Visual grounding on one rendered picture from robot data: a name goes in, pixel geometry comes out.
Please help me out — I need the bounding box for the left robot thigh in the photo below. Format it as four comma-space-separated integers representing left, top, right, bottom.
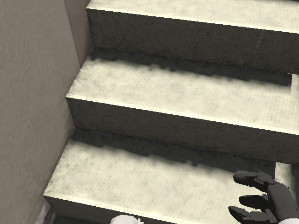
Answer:
110, 215, 144, 224

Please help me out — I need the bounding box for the robot right hand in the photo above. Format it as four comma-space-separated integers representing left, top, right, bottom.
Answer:
228, 171, 299, 224

